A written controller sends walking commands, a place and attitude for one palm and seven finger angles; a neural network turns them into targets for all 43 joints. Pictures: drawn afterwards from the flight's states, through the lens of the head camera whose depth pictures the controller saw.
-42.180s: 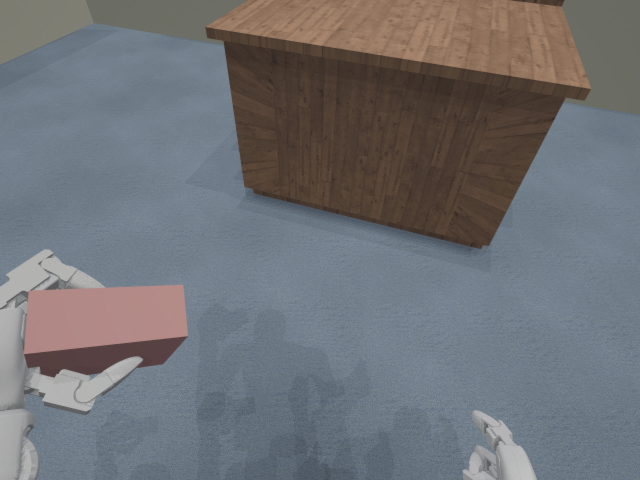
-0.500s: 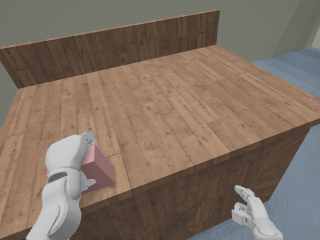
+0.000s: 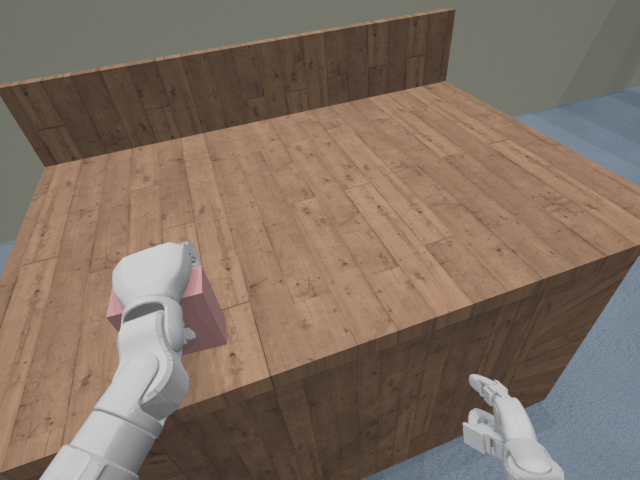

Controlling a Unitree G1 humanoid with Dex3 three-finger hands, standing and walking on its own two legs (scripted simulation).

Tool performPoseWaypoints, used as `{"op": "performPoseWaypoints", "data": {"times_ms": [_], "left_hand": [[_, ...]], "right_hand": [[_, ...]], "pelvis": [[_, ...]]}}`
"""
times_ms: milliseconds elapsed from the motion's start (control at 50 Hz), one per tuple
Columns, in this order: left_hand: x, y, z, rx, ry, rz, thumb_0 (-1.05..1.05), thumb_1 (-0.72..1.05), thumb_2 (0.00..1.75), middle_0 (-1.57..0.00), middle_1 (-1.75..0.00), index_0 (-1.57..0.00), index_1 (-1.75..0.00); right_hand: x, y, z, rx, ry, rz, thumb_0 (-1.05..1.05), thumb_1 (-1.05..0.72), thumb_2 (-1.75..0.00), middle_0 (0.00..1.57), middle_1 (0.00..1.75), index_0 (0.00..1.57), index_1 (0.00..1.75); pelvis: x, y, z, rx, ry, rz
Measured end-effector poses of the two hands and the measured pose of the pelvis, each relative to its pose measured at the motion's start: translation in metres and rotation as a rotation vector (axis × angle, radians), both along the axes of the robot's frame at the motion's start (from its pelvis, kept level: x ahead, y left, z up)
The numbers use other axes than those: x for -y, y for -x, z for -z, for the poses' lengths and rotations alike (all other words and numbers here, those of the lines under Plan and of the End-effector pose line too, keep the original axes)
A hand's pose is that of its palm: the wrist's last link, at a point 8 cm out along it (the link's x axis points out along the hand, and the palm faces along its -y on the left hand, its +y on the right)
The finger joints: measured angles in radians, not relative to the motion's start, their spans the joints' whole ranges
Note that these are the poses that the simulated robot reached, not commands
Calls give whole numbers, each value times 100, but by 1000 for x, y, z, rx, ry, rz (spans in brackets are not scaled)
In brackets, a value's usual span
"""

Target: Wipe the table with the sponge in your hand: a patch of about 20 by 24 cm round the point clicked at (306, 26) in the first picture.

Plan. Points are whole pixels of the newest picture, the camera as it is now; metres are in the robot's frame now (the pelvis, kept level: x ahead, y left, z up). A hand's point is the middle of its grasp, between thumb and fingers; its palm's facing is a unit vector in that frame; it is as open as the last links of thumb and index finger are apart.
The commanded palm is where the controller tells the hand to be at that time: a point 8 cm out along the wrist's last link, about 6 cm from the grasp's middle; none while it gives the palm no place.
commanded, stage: wipe forward along the middle lane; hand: left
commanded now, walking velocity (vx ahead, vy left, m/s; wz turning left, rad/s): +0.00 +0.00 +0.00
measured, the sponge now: (177, 325) +0.29 +0.25 +0.05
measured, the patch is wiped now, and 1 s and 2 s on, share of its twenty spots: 1.00 1.00 1.00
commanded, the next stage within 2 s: slide back across to the first lane in 1.02 s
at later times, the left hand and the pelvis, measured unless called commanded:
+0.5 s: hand (177, 274) +0.34 +0.26 +0.10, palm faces -0.02 -0.04 -1.00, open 9.4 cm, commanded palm +0.32 +0.26 +0.13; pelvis +0.00 -0.02 +0.00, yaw +1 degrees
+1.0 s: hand (172, 245) +0.40 +0.29 +0.10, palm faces -0.08 -0.03 -1.00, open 9.5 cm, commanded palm +0.38 +0.30 +0.14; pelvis +0.00 -0.02 +0.00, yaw +0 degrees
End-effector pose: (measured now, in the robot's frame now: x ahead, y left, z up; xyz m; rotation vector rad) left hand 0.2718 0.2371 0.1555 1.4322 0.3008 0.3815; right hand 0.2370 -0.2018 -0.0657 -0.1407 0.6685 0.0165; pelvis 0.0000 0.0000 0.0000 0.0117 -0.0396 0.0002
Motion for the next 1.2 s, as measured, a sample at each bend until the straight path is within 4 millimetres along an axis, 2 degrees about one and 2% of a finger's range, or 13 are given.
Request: {"op": "performPoseWaypoints", "data": {"times_ms": [240,420,600,940,1200], "left_hand": [[-9,-31,0,-58,-27,-27,-2,-50,109,-77,-142,-85,-133],[-12,-42,2,-87,-42,-10,-1,-51,110,-77,-142,-85,-133],[-18,-61,0,-109,-62,-7,-1,-51,110,-77,-141,-85,-133],[-40,-102,-2,-150,-70,0,0,-52,112,-77,-140,-85,-134],[-61,-127,-1,-163,-69,15,0,-52,112,-77,-140,-84,-135]], "right_hand": [[23,12,10,-40,24,42,1,-91,-90,20,30,20,30],[46,37,26,-109,52,91,1,-91,-90,20,30,20,30],[60,64,39,-177,66,134,1,-91,-90,20,30,20,30],[75,105,53,-293,98,200,1,-91,-90,20,30,20,30],[69,116,53,-356,114,239,1,-91,-90,20,30,20,30]], "pelvis": [[11,-3,1,-32,0,-4],[17,-2,2,-48,-1,-7],[23,4,3,-75,-3,-9],[21,1,4,-134,3,-6],[5,-10,3,-169,15,3]]}}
